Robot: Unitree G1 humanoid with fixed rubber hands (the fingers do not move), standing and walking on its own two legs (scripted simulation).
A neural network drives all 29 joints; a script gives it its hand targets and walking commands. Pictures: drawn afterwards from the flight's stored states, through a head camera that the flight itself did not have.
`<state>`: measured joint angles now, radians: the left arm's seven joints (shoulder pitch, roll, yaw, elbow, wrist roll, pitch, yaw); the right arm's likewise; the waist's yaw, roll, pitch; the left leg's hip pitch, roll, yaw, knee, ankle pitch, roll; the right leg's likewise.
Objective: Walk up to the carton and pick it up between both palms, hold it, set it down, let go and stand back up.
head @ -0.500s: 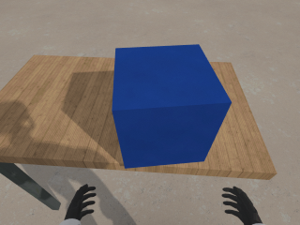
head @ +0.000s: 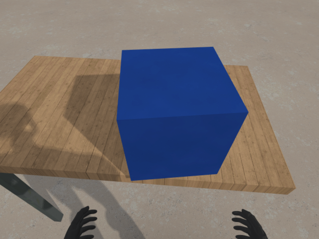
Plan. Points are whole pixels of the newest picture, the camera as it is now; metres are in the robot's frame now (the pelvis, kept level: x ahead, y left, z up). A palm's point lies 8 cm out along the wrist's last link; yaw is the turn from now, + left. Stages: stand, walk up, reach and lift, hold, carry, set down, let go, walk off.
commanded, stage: let go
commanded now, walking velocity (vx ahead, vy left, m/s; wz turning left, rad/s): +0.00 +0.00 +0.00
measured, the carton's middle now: (171, 114) +0.42 -0.01 +0.09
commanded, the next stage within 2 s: stand in 0.10 s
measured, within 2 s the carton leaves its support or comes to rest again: neither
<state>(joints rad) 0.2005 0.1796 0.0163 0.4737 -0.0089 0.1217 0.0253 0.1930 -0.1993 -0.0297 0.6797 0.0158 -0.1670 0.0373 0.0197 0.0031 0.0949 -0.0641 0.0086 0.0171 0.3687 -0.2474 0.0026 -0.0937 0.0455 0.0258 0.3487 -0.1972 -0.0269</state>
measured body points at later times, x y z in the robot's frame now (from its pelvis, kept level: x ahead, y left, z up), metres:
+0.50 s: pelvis +0.00 +0.00 -0.01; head +0.00 +0.02 +0.44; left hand +0.08 +0.25 -0.15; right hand +0.02 -0.25 -0.14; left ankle -0.03 +0.11 -0.75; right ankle +0.00 -0.10 -0.75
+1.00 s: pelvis -0.03 +0.01 -0.01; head -0.04 +0.01 +0.44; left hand -0.04 +0.23 -0.17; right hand -0.07 -0.22 -0.17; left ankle -0.03 +0.11 -0.75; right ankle +0.00 -0.10 -0.75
